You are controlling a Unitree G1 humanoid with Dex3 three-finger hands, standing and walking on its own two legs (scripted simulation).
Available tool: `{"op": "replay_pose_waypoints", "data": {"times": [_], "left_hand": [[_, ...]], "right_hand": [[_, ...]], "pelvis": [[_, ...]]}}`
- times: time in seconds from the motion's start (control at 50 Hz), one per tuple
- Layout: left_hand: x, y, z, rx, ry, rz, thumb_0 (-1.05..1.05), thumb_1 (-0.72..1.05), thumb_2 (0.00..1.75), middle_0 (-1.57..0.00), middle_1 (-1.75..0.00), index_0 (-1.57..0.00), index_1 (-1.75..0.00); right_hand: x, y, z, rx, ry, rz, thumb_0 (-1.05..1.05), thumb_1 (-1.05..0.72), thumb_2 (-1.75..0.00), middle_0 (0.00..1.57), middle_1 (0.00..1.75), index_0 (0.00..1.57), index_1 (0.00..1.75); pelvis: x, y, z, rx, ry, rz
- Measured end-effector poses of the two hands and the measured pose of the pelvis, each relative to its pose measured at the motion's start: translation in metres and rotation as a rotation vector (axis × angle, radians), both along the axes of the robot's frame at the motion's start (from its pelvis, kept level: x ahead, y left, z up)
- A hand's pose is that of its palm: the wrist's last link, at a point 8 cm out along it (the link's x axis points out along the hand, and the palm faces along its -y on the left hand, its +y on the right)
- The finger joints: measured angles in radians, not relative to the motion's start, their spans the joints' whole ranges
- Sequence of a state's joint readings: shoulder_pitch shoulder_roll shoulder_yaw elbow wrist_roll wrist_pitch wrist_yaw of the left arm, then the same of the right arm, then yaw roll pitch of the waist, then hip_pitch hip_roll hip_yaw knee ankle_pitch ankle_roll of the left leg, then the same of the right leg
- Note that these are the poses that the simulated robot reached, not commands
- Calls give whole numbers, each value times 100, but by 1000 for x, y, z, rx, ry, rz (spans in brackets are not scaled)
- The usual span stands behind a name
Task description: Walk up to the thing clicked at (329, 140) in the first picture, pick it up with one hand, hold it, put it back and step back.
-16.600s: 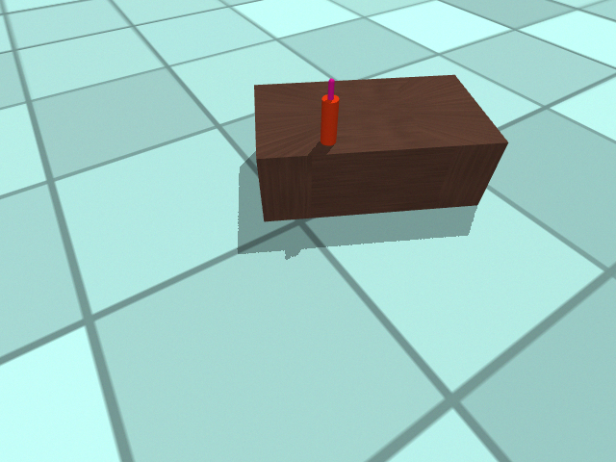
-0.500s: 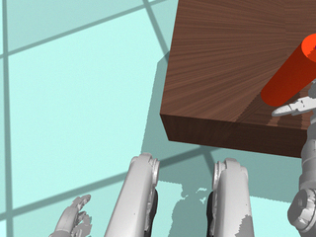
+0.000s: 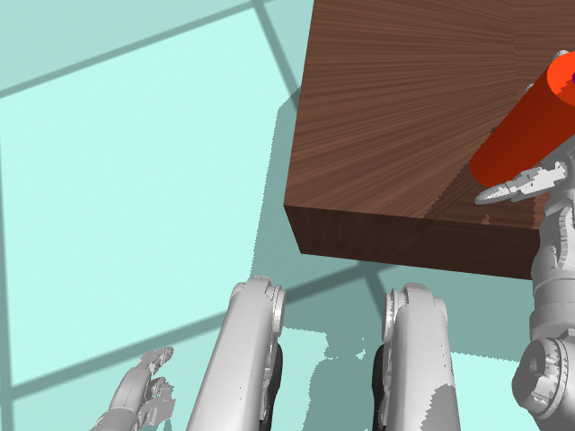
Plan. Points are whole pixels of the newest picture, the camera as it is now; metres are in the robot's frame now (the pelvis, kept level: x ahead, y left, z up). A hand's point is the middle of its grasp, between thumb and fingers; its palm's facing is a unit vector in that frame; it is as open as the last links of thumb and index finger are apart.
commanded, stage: close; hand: right
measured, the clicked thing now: (548, 114) +0.48 -0.25 +0.05
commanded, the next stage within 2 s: settle in 0.54 s
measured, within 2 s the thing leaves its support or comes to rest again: leaves its support in 1.00 s
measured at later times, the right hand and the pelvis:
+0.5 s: hand (523, 141) +0.47 -0.24 +0.01, palm faces +0.15 +0.99 -0.01, open 9.5 cm; pelvis +0.00 +0.00 +0.00, yaw +0 degrees
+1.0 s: hand (517, 149) +0.46 -0.23 +0.02, palm faces +0.17 +0.99 -0.03, open 8.9 cm; pelvis +0.01 +0.00 +0.03, yaw -1 degrees
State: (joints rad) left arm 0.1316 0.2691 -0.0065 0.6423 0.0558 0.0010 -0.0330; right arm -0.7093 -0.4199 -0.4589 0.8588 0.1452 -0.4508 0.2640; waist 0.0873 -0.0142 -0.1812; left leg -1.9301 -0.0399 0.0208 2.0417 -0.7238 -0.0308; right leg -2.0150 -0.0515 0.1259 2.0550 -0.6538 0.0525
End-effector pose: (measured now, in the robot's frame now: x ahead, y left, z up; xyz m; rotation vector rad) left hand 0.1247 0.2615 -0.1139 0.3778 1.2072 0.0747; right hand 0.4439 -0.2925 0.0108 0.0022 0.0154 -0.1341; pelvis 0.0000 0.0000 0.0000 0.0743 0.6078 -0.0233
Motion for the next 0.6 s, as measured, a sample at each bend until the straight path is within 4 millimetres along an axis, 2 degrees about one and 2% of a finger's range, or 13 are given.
{"op": "replay_pose_waypoints", "data": {"times": [0.2, 0.42, 0.46, 0.6], "left_hand": [[-9, 0, 0, 2, 23, 1, 1, 90, 91, -20, -31, -20, -30], [0, -9, -1, -19, -3, -8, 1, 90, 91, -20, -31, -20, -30], [2, -11, -1, -22, -7, -7, 1, 90, 91, -20, -31, -20, -30], [7, -12, 3, -24, -15, 3, 1, 90, 90, -20, -31, -20, -30]], "right_hand": [[1, 0, -1, -1, -6, -14, -1, 38, -13, 55, 30, 53, 31], [2, 0, 2, -12, -19, -19, -1, 17, -36, 84, 60, 86, 60], [2, 0, 2, -14, -17, -17, -1, 16, -42, 85, 66, 91, 66], [1, 1, 2, -10, 2, -28, 0, 18, -66, 82, 82, 88, 79]], "pelvis": [[-2, 0, -1, 1, -1, -4], [-2, -2, -1, 5, -2, -5], [-1, -2, -1, 6, -2, -6], [1, -4, 4, 8, 2, -7]]}}
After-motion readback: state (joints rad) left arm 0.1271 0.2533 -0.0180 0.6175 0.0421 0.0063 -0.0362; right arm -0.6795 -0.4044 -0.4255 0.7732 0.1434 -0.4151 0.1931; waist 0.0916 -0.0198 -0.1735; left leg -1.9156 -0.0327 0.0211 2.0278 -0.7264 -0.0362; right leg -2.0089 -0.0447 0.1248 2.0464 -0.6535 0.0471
